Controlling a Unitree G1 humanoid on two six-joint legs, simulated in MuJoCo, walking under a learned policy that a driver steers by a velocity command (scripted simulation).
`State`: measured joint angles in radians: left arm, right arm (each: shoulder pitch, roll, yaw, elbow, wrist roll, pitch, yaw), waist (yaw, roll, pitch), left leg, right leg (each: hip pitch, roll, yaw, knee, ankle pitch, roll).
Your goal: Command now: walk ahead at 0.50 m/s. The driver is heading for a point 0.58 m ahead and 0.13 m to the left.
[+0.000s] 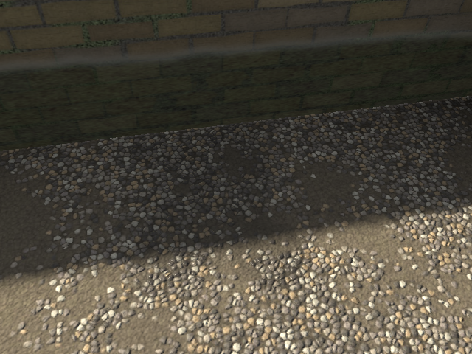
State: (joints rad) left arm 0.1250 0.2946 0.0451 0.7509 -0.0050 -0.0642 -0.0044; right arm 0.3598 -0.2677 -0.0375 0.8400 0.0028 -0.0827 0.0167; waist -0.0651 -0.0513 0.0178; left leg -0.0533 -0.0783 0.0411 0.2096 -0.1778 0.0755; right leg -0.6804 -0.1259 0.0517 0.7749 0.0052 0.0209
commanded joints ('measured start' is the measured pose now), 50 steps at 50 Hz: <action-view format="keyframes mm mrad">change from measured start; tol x32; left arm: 1 -107 34 2 -84 -5 -21 -13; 12 299 271 83 -16 18 -36 -19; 50 100 68 26 52 11 26 31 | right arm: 1 10 -174 -39 -39 8 -6 -11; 50 -191 -137 -52 -168 -12 22 -16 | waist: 1 -9 103 42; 12 145 -214 -410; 30 139 24 76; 40 -36 204 -445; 50 103 118 -129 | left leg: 1 -17 260 -123 -85 227 123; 10 71 264 -141 300 615 61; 12 -542 32 -70 933 -296 -44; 14 -698 104 -184 1083 -327 -42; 27 -601 211 -95 599 212 -75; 37 -226 30 81 349 32 69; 40 425 478 -755 184 459 369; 50 -129 257 -131 86 753 176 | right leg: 1 19 25 -31 -137 105 -2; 8 93 83 -37 -286 -63 -64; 12 1128 -291 524 -330 -164 -313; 20 513 -144 57 -636 -47 -216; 32 740 -167 -217 -611 122 -177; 37 733 -128 -295 -134 676 -103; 38 515 -79 -293 151 422 -50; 39 64 127 -234 531 -587 27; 40 31 144 3 652 -666 25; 50 198 25 -17 161 -227 46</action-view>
